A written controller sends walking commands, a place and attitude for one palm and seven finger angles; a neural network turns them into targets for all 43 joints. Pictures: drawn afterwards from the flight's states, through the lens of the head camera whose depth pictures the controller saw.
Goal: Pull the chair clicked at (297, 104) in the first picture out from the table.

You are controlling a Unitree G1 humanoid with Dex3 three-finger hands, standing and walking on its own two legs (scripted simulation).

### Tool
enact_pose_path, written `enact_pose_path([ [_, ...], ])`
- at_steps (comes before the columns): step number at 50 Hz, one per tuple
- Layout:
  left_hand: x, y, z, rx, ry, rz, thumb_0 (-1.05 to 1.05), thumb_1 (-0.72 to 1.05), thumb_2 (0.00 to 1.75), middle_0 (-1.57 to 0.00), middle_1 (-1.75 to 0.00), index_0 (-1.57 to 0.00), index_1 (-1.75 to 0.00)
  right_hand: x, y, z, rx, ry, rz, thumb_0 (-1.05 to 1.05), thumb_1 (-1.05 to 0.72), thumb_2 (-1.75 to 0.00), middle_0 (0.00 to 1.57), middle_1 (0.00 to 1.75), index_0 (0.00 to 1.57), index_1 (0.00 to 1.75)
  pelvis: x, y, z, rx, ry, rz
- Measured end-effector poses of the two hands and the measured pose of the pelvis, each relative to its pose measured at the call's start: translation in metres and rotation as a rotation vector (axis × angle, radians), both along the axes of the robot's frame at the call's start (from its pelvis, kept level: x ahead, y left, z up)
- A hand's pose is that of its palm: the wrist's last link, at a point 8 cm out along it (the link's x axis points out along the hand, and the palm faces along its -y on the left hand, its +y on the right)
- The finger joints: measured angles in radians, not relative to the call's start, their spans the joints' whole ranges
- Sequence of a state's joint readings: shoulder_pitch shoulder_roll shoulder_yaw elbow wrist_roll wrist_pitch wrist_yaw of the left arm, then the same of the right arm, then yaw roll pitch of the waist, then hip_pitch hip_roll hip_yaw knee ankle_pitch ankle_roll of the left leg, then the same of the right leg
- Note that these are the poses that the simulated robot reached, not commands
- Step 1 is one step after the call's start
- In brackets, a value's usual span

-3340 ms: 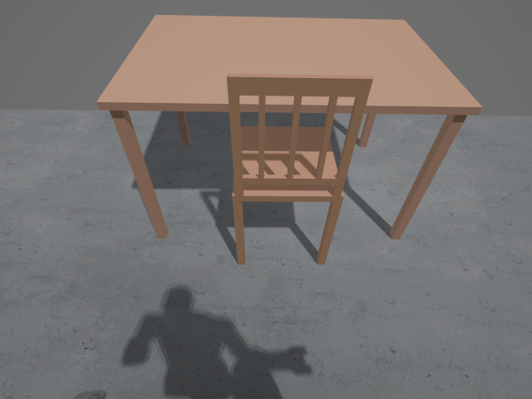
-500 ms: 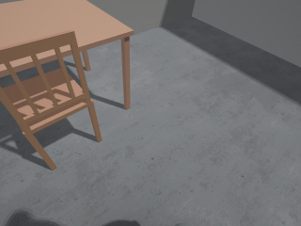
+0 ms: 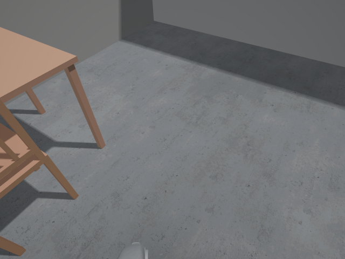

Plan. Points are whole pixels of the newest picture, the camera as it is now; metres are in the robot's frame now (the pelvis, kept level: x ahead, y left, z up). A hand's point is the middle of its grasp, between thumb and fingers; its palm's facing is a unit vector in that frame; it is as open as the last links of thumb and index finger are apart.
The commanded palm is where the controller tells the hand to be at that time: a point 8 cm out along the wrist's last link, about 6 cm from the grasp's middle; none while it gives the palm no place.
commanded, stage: walk to a spot facing it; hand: left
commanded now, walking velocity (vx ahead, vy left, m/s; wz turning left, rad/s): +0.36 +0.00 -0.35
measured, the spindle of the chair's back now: out of the picture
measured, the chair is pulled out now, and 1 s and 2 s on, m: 0.00 0.00 0.00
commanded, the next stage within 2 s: turn to face it in 0.76 s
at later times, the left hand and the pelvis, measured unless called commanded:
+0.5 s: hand (95, 211) +0.28 +0.26 -0.17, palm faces -0.18 -0.97 -0.17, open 7.4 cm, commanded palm none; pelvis +0.17 +0.08 +0.00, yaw -17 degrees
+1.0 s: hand (143, 171) +0.43 +0.14 -0.17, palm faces -0.49 -0.84 -0.22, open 7.4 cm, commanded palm none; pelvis +0.24 +0.03 -0.01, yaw -30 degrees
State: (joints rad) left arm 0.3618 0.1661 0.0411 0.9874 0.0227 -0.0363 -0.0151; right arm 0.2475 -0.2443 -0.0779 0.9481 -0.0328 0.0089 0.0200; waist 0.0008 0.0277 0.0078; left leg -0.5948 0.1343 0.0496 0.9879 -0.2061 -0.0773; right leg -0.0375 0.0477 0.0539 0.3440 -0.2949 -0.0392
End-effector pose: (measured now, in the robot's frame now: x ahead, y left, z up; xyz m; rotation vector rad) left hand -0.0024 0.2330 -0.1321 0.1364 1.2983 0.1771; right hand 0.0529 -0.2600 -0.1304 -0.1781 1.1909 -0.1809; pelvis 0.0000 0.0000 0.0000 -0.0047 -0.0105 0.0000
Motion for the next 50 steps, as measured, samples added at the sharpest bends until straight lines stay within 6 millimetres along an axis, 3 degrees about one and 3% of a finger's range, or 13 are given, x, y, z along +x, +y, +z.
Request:
enact_pose_path([
  [7, 0.005, 0.025, -0.023, -0.037, 0.154, 0.033, 0.00, 0.90, 0.90, -0.20, -0.30, -0.21, -0.30, 0.106, 0.046, 0.007, -0.004, -0.122, 0.042, 0.01, -0.91, -0.90, 0.20, 0.29, 0.19, 0.30, 0.059, 0.032, -0.012, -0.023, 0.001, -0.052],
  [10, 0.023, 0.047, -0.041, -0.054, 0.214, 0.022, 0.00, 0.90, 0.90, -0.20, -0.30, -0.21, -0.30, 0.146, 0.066, 0.004, -0.033, -0.204, 0.040, 0.00, -0.91, -0.90, 0.20, 0.29, 0.20, 0.30, 0.087, 0.051, -0.026, -0.031, -0.006, -0.097],
  [12, 0.047, 0.061, -0.046, -0.055, 0.227, -0.009, 0.01, 0.90, 0.90, -0.20, -0.30, -0.20, -0.30, 0.154, 0.077, 0.007, -0.040, -0.224, 0.015, 0.00, -0.91, -0.90, 0.20, 0.29, 0.20, 0.30, 0.100, 0.059, -0.027, -0.026, -0.022, -0.136],
  [17, 0.143, 0.085, -0.035, -0.046, 0.118, -0.110, 0.01, 0.91, 0.90, -0.19, -0.30, -0.20, -0.30, 0.135, 0.099, 0.014, -0.028, -0.151, -0.097, 0.00, -0.91, -0.90, 0.21, 0.29, 0.20, 0.30, 0.130, 0.072, -0.010, -0.022, -0.034, -0.201],
  [22, 0.241, 0.088, -0.018, -0.036, -0.016, -0.198, 0.00, 0.91, 0.90, -0.19, -0.30, -0.20, -0.30, 0.105, 0.097, 0.016, -0.057, -0.060, -0.244, -0.02, -0.95, -0.90, 0.21, 0.29, 0.20, 0.30, 0.158, 0.082, -0.001, -0.018, -0.021, -0.259],
  [27, 0.317, 0.071, -0.009, -0.037, -0.087, -0.294, 0.00, 0.91, 0.90, -0.19, -0.30, -0.20, -0.30, 0.073, 0.106, 0.009, -0.036, 0.061, -0.344, -0.01, -0.93, -0.90, 0.20, 0.29, 0.20, 0.30, 0.182, 0.083, 0.000, -0.013, -0.014, -0.309],
  [32, 0.375, 0.036, -0.008, -0.043, -0.110, -0.408, 0.00, 0.91, 0.90, -0.19, -0.30, -0.20, -0.30, 0.047, 0.121, -0.003, 0.022, 0.161, -0.443, 0.00, -0.92, -0.90, 0.20, 0.29, 0.20, 0.30, 0.202, 0.074, -0.004, -0.006, -0.011, -0.368],
  [37, 0.424, -0.014, -0.011, -0.043, -0.136, -0.538, 0.00, 0.91, 0.90, -0.19, -0.30, -0.20, -0.30, 0.029, 0.129, -0.020, 0.089, 0.232, -0.549, 0.00, -0.91, -0.90, 0.20, 0.29, 0.20, 0.30, 0.219, 0.056, -0.014, 0.006, -0.001, -0.441],
  [41, 0.452, -0.049, -0.015, -0.042, -0.208, -0.603, 0.00, 0.91, 0.90, -0.19, -0.30, -0.20, -0.30, 0.027, 0.122, -0.038, 0.131, 0.264, -0.598, 0.00, -0.91, -0.90, 0.20, 0.29, 0.20, 0.30, 0.227, 0.039, -0.028, -0.001, 0.006, -0.480],
  [44, 0.456, -0.056, -0.011, -0.034, -0.214, -0.601, 0.00, 0.91, 0.90, -0.19, -0.30, -0.20, -0.30, 0.046, 0.105, -0.037, 0.114, 0.229, -0.607, 0.00, -0.91, -0.90, 0.20, 0.29, 0.20, 0.30, 0.231, 0.034, -0.024, -0.010, -0.005, -0.504],
  [50, 0.450, -0.051, -0.007, -0.017, -0.158, -0.613, 0.00, 0.91, 0.90, -0.20, -0.30, -0.20, -0.30, 0.104, 0.070, -0.020, 0.040, 0.053, -0.591, 0.00, -0.91, -0.90, 0.20, 0.29, 0.19, 0.30, 0.243, 0.034, -0.012, -0.010, 0.004, -0.528],
])
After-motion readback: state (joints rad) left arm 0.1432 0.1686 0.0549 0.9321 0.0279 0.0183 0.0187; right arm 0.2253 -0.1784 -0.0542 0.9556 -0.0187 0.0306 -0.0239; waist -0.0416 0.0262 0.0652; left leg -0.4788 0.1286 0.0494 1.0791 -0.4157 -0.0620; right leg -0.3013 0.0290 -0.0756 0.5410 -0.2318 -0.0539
